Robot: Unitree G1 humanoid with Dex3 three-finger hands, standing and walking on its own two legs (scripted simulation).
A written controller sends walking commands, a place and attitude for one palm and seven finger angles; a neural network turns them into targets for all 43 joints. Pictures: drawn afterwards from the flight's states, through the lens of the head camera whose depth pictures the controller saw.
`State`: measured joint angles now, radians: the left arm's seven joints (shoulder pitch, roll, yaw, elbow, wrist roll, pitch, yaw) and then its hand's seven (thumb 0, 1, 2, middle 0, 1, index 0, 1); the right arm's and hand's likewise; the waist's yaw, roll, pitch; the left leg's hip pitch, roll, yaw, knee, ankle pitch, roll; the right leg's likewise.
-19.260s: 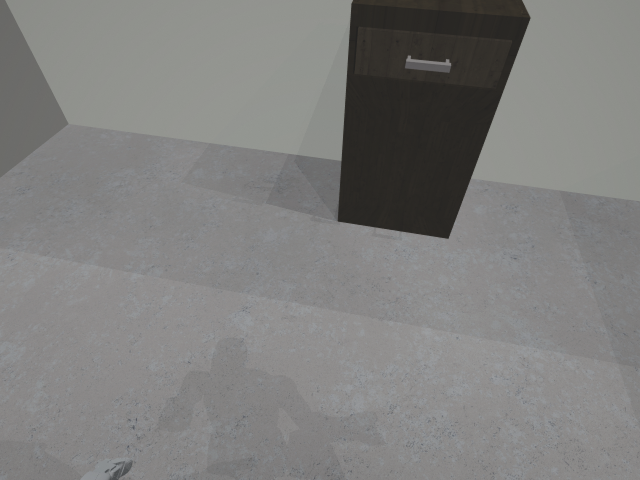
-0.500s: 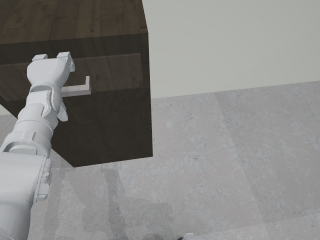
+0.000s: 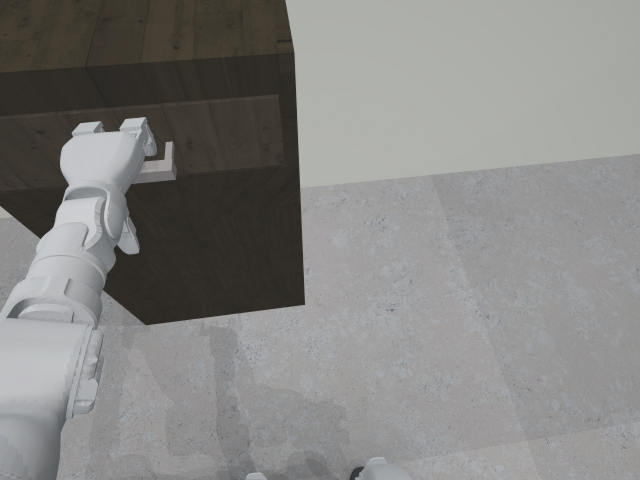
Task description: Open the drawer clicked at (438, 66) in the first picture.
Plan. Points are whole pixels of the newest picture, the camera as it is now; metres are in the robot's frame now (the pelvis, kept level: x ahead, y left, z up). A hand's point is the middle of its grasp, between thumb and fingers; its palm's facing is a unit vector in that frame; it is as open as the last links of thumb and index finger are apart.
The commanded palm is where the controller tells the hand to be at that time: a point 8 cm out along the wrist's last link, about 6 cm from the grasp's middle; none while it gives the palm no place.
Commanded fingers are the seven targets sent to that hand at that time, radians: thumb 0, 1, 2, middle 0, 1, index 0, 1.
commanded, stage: lower the fingers behind the handle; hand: left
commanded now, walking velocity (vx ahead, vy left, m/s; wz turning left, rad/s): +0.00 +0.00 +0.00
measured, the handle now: (127, 163) +0.55 +0.25 +0.02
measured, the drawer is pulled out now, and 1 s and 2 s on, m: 0.00 0.00 0.00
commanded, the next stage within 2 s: close the thumb around the handle in 1.14 s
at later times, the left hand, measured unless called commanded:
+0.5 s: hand (127, 197) +0.49 +0.24 +0.02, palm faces -0.05 +0.00 -1.00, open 14.0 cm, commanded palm +0.47 +0.23 +0.06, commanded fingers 0.00 -0.50 0.30 -0.30 -1.20 -0.30 -1.20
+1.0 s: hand (133, 204) +0.49 +0.24 +0.00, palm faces -0.06 -0.01 -1.00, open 13.9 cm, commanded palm +0.48 +0.24 +0.04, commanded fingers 0.00 -0.50 0.30 -0.30 -1.20 -0.30 -1.20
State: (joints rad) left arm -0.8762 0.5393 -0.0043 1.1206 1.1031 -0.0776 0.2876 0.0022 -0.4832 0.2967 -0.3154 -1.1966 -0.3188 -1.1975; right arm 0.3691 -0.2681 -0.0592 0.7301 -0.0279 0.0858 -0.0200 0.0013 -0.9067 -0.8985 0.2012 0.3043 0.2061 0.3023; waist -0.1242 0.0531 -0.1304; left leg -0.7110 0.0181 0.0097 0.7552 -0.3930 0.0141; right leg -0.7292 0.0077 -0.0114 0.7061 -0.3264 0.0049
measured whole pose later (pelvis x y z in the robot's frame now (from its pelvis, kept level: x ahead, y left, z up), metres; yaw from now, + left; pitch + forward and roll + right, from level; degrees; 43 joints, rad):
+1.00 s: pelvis -0.02 +0.01 -0.02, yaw -1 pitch +24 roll -2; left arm -0.92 0.55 0.00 1.18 1.12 -0.03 0.35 0.00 -0.48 0.30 -0.29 -1.20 -0.31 -1.20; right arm 0.37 -0.26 -0.04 0.75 -0.04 0.07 0.00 0.00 -0.91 -0.90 0.20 0.30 0.21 0.30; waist -0.16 0.06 -0.15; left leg -0.89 0.02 0.01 0.92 -0.44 0.03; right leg -0.90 0.01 -0.01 0.84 -0.36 0.02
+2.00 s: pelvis -0.01 +0.01 -0.02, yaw -1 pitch +24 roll -2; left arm -0.90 0.56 0.01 1.15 1.11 -0.07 0.34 0.00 0.72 0.80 -0.35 -1.34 -0.38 -1.34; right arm 0.37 -0.26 -0.04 0.73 -0.04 0.07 -0.01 0.00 -0.91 -0.90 0.20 0.30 0.21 0.30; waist -0.15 0.06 -0.15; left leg -0.88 0.02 0.01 0.92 -0.45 0.03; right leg -0.89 0.01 -0.01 0.84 -0.37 0.02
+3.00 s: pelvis -0.01 +0.00 +0.00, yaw +0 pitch +16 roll -1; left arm -0.51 0.39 -0.07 0.85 1.09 -0.02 0.40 0.01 0.73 0.81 -0.33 -1.35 -0.35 -1.35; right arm 0.28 -0.24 -0.07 0.70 -0.01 0.08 -0.02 0.00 -0.91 -0.90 0.20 0.30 0.21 0.30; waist -0.03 0.05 -0.15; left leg -0.66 0.01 0.01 0.81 -0.42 0.02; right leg -0.69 0.00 -0.01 0.77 -0.36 0.00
